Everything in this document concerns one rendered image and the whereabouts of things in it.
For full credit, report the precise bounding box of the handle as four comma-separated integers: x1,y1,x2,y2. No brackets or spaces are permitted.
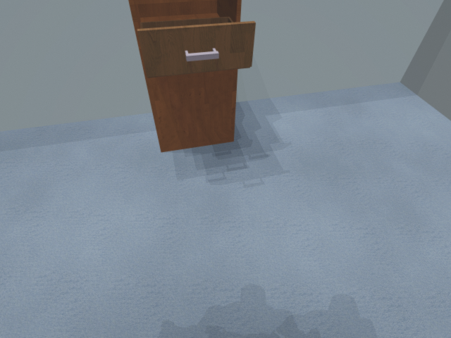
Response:
185,48,219,61

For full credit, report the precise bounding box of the drawer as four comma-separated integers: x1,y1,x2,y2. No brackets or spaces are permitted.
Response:
137,17,256,78

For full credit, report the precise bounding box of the cabinet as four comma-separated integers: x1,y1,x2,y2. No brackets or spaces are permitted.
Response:
128,0,242,152

